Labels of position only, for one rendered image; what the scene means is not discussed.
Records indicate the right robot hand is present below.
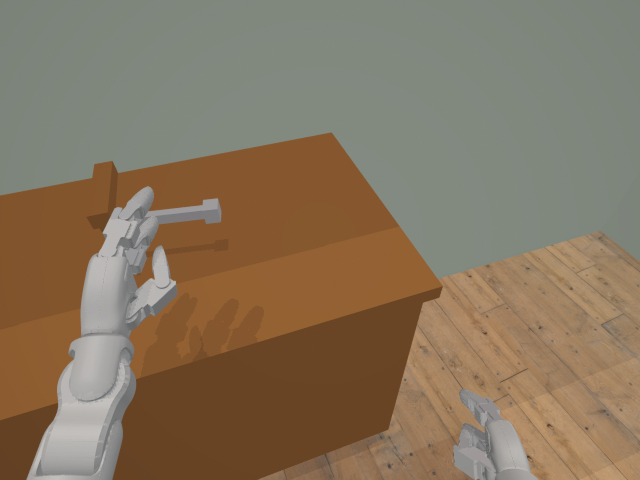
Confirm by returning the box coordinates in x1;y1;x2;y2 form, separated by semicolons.
453;389;531;480

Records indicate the tap lever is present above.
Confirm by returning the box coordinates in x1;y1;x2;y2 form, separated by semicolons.
139;198;221;227

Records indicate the left robot hand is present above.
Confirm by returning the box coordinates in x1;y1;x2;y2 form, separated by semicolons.
80;186;177;339

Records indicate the counter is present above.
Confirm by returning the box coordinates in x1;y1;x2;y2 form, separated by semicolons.
0;132;443;480

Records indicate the robot left forearm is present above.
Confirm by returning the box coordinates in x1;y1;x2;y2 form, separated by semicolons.
26;333;136;480

